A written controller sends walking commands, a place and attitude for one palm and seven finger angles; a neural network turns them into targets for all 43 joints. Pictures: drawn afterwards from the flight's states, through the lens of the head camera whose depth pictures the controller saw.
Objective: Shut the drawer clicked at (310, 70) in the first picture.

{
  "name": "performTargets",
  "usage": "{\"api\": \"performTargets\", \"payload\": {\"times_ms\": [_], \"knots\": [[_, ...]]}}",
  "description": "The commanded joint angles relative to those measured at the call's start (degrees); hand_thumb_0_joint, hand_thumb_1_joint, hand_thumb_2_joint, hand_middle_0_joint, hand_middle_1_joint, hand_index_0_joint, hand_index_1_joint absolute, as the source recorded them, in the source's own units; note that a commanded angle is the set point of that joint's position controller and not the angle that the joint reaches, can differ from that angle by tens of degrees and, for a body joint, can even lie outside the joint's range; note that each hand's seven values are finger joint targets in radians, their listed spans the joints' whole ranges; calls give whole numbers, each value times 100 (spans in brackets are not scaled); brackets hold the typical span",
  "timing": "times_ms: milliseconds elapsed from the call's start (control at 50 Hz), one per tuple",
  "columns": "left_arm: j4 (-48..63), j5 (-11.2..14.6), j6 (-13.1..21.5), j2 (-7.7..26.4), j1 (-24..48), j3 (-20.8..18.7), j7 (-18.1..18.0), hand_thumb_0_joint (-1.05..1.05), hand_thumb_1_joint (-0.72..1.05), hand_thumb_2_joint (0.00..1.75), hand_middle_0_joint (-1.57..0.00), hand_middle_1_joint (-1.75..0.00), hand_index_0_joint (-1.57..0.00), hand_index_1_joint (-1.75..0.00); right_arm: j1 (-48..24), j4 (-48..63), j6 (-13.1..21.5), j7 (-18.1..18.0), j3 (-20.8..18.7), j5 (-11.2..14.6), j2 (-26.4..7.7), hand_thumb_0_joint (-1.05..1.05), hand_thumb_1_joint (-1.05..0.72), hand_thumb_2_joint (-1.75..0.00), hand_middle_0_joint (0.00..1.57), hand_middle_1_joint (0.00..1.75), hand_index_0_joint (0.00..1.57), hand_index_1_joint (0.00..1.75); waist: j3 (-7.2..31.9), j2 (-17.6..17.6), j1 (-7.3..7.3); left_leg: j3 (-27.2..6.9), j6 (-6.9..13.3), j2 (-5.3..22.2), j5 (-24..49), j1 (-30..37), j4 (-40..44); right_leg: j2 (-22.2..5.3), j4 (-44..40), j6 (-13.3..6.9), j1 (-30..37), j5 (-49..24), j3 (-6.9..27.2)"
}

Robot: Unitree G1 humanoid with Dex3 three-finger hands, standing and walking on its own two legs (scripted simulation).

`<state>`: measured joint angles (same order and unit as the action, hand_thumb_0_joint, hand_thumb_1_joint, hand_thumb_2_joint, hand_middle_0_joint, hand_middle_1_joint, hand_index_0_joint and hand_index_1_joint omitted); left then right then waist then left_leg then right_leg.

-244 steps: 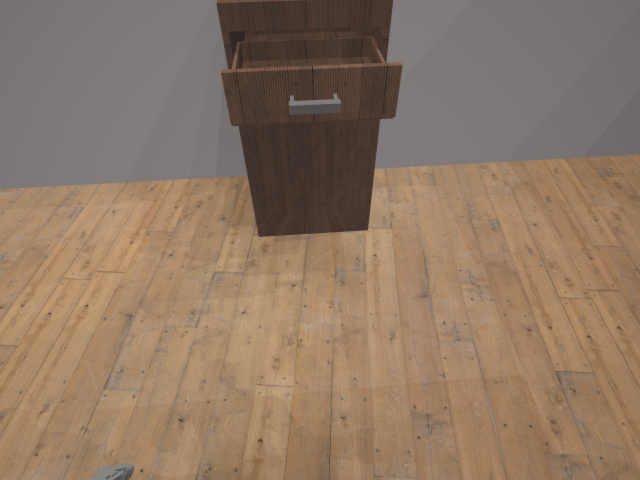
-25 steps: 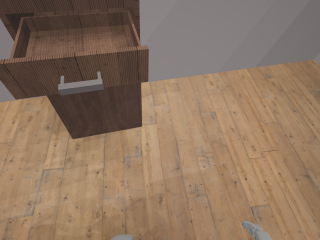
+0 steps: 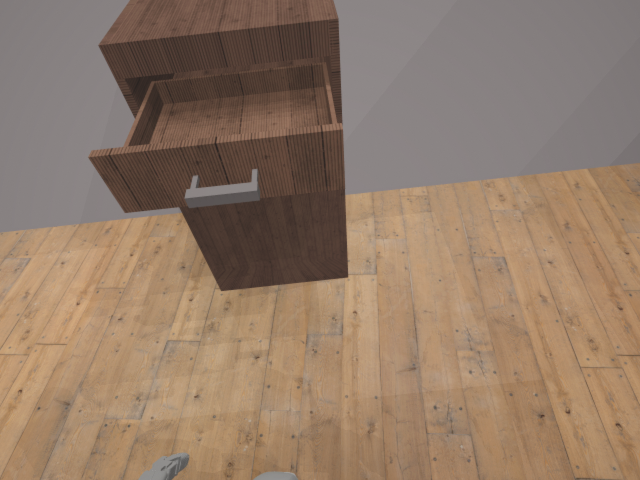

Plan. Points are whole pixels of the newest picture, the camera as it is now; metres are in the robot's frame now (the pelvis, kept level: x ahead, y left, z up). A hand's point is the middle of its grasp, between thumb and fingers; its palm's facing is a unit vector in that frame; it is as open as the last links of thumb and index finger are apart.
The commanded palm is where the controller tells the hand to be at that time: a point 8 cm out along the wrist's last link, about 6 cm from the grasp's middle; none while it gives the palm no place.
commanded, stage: turn to face it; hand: left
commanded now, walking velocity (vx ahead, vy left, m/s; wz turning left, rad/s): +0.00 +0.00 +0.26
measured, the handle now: (224, 186) +0.59 +0.20 +0.01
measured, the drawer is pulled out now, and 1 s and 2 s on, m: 0.28 0.28 0.28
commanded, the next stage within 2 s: take the last steps up to it in 0.02 s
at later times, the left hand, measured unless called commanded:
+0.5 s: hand out of the picture -0.05 +0.23 -0.18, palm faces +0.16 -0.97 -0.16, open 7.4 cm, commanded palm none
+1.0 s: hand (235, 397) +0.28 +0.17 -0.17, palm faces +0.08 -0.98 -0.21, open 7.3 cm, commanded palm none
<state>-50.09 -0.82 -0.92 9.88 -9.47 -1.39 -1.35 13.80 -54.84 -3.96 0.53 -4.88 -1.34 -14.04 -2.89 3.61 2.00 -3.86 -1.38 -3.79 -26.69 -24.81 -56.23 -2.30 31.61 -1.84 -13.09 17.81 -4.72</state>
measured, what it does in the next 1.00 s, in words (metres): walks ahead: left foot, then right foot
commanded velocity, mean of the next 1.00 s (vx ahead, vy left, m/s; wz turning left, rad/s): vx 0.25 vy -0.07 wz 0.00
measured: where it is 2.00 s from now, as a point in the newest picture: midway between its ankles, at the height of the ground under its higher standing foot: (342, 465)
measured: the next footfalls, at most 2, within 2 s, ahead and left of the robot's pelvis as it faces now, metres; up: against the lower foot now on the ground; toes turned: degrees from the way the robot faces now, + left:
left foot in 0.36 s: +0.00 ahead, +0.14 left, +0.00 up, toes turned +10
right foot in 0.86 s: +0.30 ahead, -0.10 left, +0.00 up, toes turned +4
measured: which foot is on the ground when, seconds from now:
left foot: up 0.00-0.34, down 0.36-0.88, up 0.90-1.00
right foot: down 0.00-0.36, up 0.38-0.84, down 0.86-1.00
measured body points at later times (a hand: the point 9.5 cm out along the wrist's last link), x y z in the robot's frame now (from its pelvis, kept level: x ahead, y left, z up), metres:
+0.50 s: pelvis +0.03 +0.05 +0.00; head +0.02 +0.07 +0.45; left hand -0.06 +0.28 -0.16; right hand +0.10 -0.19 -0.13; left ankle -0.04 +0.13 -0.74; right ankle +0.02 -0.09 -0.67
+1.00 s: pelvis +0.19 -0.02 -0.01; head +0.21 -0.03 +0.44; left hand +0.27 +0.22 -0.15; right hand +0.12 -0.24 -0.17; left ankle +0.07 +0.11 -0.63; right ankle +0.26 -0.09 -0.74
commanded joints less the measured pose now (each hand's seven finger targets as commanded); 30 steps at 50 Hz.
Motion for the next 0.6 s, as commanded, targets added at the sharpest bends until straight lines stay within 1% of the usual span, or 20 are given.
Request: {"api": "performTargets", "payload": {"times_ms": [0,60,100,140,220,240,260,280,300,320,340,360,380,400,420,440,480,500,560,580], "knots": [[335,2,168,1019,-7,-308,-75,0,90,90,-20,-30,-20,-30,27,266,91,27,-97,15,-384,0,-90,-90,20,30,20,30,11,-1150,-55,98,-148,425,521,-581,-1314,-1410,-1425,-445,229,-2211,820],[183,-19,193,1040,-401,-314,-79,0,90,90,-20,-30,-20,-30,-136,223,76,13,-53,20,-314,0,-90,-90,20,30,20,30,75,-1287,-209,221,-233,498,547,-511,-946,-1424,-1393,-496,502,-2378,643],[52,-43,186,1087,-655,-326,-80,0,90,90,-20,-30,-20,-30,-374,243,81,1,-20,39,-275,0,-90,-90,20,30,20,30,106,-1337,-348,333,-254,521,329,-390,-428,-1487,-1343,-578,699,-2663,662],[-114,-75,209,1108,-918,-336,-52,0,90,90,-20,-30,-20,-30,-469,234,118,1,36,19,-189,0,-90,-90,20,30,20,30,144,-1380,-447,461,-213,545,220,-271,101,-1505,-1475,-581,868,-2106,724],[-433,-119,255,1132,-1282,-327,13,0,90,90,-20,-30,-20,-30,-672,247,291,60,100,1,-84,0,-90,-90,20,30,20,30,159,-1493,-620,741,-11,549,18,75,1183,-1551,-1807,-689,911,-383,1018],[-504,-122,264,1095,-1264,-328,21,0,90,90,-20,-30,-20,-30,-597,218,341,54,125,5,-49,0,-90,-90,20,30,20,30,124,-1573,-568,780,49,556,-26,275,1536,-1557,-1820,-712,776,-170,1050],[-572,-108,257,1078,-1217,-314,31,0,90,90,-20,-30,-20,-30,-410,126,379,40,137,1,-14,0,-90,-90,20,30,20,30,117,-1486,-480,870,92,523,142,674,1972,-1459,-1760,-659,550,110,954],[-636,-77,246,1038,-1149,-296,43,0,90,90,-20,-30,-20,-30,-148,8,426,20,165,-4,40,0,-90,-90,20,30,20,30,139,-1345,-352,993,119,437,477,1214,2546,-1268,-1606,-534,287,355,770],[-686,-40,227,977,-1034,-275,59,0,90,90,-20,-30,-20,-30,219,-152,480,-6,166,4,12,0,-90,-90,20,30,20,30,130,-1175,-145,1046,148,418,867,2006,3218,-1073,-1314,-352,-260,771,577],[-676,5,208,735,-1005,-211,87,0,90,90,-20,-30,-20,-30,619,-313,545,-62,120,3,-271,0,-90,-90,20,30,20,30,230,-256,37,456,265,871,734,2879,3667,-796,-547,-122,-1003,918,292],[-574,12,210,405,-878,-138,139,0,90,90,-20,-30,-20,-30,1146,-447,576,-103,-13,-48,-808,0,-90,-90,20,30,20,30,175,1296,290,-1372,721,2199,105,3200,4279,-184,902,180,-1988,1128,-371],[-390,-54,225,511,-448,-138,138,0,90,90,-20,-30,-20,-30,1428,-469,530,-146,-36,-60,-1035,0,-90,-90,20,30,20,30,-240,1171,428,-2123,1149,2803,320,2939,4680,-74,1871,177,-2606,1501,-146],[-327,-84,228,581,-332,-192,169,0,90,90,-20,-30,-20,-30,1283,-408,518,-180,-6,-73,-1028,0,-90,-90,20,30,20,30,-475,554,360,-1945,1353,2929,499,2642,4694,-296,2444,114,-2774,1262,165],[-446,-122,180,602,-346,-214,167,0,90,90,-20,-30,-20,-30,1125,-435,567,-203,53,-72,-804,0,-90,-90,20,30,20,30,-521,842,237,-1664,1212,2687,398,2259,4795,-358,2789,133,-2678,1026,320],[-629,-107,166,620,-423,-220,201,0,90,90,-20,-30,-20,-30,861,-392,596,-220,134,-50,-525,0,-90,-90,20,30,20,30,-868,780,109,-1236,1067,2426,539,1967,4855,-431,2953,153,-2627,584,412],[-751,-87,159,578,-612,-227,245,0,90,90,-20,-30,-20,-30,648,-315,635,-220,196,-26,-362,0,-90,-90,20,30,20,30,-959,616,-33,-792,960,2197,927,1798,4888,-454,3042,182,-2506,142,442],[-902,-69,142,461,-849,-212,284,0,90,90,-20,-30,-20,-30,705,-329,732,-238,203,6,-262,0,-90,-90,20,30,20,30,-795,389,-173,-214,905,1910,2102,1941,4789,-373,3159,262,-2438,-350,333],[-934,-62,140,451,-839,-213,292,0,90,90,-20,-30,-20,-30,808,-367,769,-254,211,28,-232,0,-90,-90,20,30,20,30,-688,224,-166,-47,901,1877,2636,2069,4720,-360,3180,283,-2429,-468,294],[-922,-62,97,396,-719,-201,283,0,90,90,-20,-30,-20,-30,1084,-493,813,-284,220,38,-262,0,-90,-90,20,30,20,30,-520,318,-185,196,944,1862,3430,2455,4563,-345,3140,328,-2733,-657,252],[-867,-60,93,391,-551,-202,287,0,90,90,-20,-30,-20,-30,1193,-546,821,-294,218,33,-225,0,-90,-90,20,30,20,30,-552,319,-140,177,978,1909,3521,2529,4541,-378,2993,328,-2841,-695,242]]}}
